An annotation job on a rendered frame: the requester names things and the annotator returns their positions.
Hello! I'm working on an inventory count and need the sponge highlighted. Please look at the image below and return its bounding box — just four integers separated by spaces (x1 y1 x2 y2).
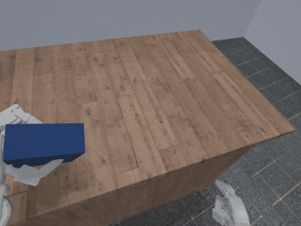
3 123 86 169

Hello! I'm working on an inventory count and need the robot left hand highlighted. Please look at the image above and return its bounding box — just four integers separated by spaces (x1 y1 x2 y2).
0 104 64 186

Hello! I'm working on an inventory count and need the table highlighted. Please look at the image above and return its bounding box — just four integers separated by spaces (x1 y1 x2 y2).
0 29 296 226

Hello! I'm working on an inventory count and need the robot right hand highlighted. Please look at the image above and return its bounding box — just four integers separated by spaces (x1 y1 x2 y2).
212 179 250 226

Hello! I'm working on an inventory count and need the robot left forearm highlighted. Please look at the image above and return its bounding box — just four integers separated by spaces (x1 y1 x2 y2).
0 184 13 226

